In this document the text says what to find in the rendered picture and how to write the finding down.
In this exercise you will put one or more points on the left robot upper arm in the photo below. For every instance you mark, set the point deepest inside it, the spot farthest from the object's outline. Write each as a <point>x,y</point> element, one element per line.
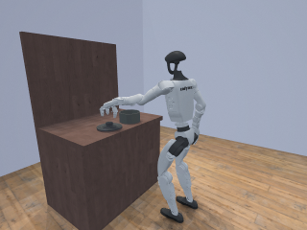
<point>164,87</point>

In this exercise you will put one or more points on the robot thigh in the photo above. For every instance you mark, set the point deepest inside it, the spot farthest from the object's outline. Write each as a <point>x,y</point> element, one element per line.
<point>171,150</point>
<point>181,167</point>

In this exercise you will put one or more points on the right robot forearm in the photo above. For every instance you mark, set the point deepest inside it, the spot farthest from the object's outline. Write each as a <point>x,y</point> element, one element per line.
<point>196,119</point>

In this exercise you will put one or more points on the left robot thigh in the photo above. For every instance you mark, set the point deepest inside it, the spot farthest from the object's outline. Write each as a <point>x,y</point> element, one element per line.
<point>171,150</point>

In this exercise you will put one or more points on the table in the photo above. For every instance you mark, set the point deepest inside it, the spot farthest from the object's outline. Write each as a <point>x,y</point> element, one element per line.
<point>90,176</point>

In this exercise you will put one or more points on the right robot thigh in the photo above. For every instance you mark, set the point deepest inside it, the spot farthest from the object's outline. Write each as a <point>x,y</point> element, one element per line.
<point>181,167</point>

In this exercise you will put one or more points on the right robot hand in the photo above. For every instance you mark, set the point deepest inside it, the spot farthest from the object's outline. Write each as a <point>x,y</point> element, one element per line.
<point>197,131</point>

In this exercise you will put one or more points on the left robot hand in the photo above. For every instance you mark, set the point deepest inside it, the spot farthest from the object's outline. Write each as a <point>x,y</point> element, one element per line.
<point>106,107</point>

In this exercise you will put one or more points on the left robot forearm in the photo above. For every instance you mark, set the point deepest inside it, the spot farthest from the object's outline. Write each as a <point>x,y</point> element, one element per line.
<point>131,100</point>

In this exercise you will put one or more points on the lid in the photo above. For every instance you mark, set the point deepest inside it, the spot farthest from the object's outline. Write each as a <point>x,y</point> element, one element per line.
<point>104,127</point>

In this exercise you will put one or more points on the knob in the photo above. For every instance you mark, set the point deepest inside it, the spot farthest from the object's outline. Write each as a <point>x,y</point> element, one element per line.
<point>109,123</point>

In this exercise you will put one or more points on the right robot upper arm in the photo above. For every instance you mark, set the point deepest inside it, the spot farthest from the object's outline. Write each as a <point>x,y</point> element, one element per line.
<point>200,105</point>

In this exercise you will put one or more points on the pot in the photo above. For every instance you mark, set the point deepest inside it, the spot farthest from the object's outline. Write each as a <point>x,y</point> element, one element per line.
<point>129,116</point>

